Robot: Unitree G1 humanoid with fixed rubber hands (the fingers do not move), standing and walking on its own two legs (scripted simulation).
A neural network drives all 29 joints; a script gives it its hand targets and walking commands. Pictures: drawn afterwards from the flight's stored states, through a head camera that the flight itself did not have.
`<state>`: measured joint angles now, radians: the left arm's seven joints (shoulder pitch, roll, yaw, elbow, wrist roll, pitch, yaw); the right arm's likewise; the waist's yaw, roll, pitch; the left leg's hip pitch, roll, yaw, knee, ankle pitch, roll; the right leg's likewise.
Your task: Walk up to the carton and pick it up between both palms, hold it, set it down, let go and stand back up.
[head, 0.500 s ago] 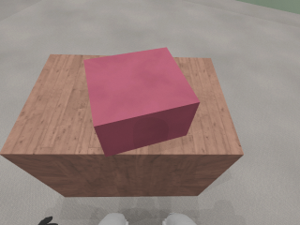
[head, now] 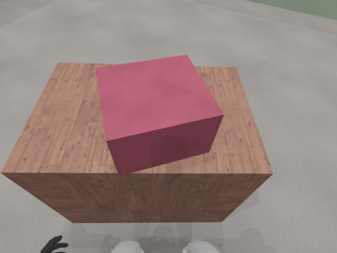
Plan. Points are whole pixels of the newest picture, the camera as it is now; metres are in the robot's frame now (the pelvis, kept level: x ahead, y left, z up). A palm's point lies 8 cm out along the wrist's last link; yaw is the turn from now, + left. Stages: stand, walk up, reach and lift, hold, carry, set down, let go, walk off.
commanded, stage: walk up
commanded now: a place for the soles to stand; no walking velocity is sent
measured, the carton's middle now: (154, 112) +0.49 +0.07 -0.01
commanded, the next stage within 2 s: reach and lift in 0.18 s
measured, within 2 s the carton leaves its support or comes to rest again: neither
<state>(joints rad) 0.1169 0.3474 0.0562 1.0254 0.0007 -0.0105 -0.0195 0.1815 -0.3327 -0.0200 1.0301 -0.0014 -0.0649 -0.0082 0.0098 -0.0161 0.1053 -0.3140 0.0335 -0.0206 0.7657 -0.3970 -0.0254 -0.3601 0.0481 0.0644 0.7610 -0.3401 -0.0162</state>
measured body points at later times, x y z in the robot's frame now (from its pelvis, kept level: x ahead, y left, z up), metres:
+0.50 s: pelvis -0.02 +0.00 -0.01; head +0.04 +0.00 +0.43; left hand +0.19 +0.27 -0.10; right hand +0.15 -0.28 -0.12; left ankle +0.01 +0.14 -0.71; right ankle +0.04 -0.12 -0.71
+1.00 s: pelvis -0.03 -0.01 -0.01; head -0.01 -0.02 +0.44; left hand +0.13 +0.25 -0.08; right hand +0.12 -0.28 -0.10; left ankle +0.01 +0.14 -0.71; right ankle +0.04 -0.12 -0.71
